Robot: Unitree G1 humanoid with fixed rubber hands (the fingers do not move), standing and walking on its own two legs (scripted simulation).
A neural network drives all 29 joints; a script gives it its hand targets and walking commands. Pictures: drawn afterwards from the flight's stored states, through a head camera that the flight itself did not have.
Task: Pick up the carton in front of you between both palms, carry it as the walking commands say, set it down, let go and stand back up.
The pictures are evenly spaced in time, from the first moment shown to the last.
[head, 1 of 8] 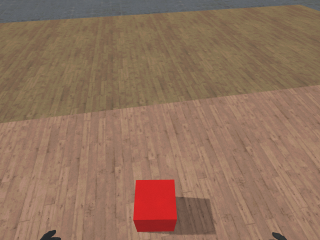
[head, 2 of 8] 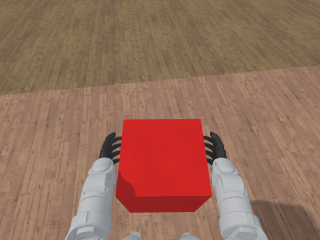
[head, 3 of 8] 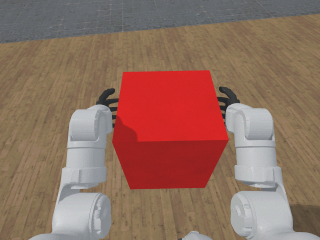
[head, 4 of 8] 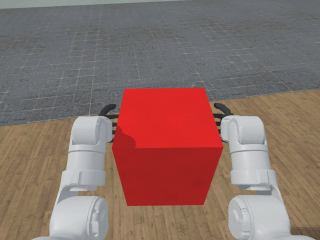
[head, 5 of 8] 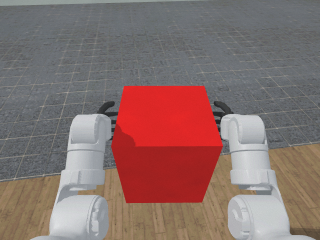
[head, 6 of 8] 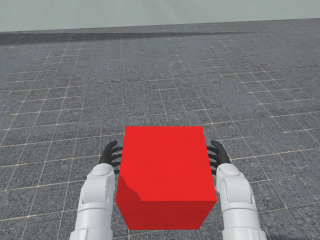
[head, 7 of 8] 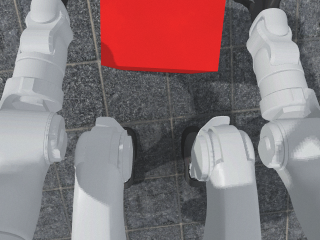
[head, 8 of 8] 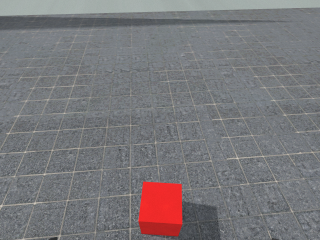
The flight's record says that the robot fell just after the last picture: no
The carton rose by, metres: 0.69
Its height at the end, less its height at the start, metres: -0.31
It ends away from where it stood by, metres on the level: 4.85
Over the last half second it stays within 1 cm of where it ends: yes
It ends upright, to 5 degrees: yes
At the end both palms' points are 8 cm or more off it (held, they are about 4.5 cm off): yes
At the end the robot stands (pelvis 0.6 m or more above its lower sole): yes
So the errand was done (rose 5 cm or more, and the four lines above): yes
